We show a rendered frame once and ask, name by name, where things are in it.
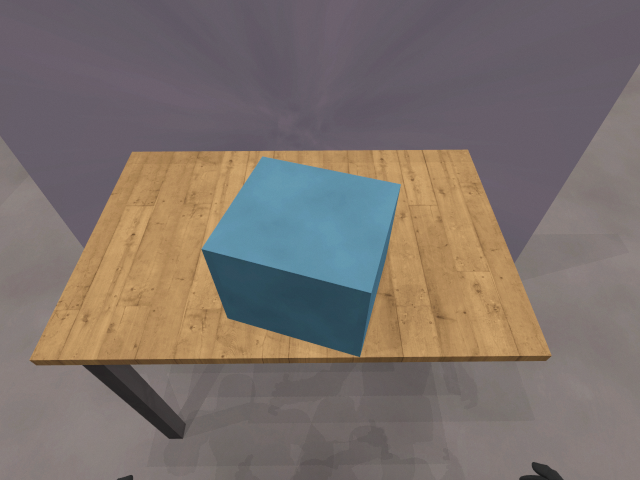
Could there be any table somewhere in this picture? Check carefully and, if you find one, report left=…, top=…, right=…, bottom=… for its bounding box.
left=30, top=150, right=552, bottom=439

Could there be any carton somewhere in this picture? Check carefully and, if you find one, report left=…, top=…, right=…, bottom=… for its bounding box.
left=201, top=156, right=401, bottom=357

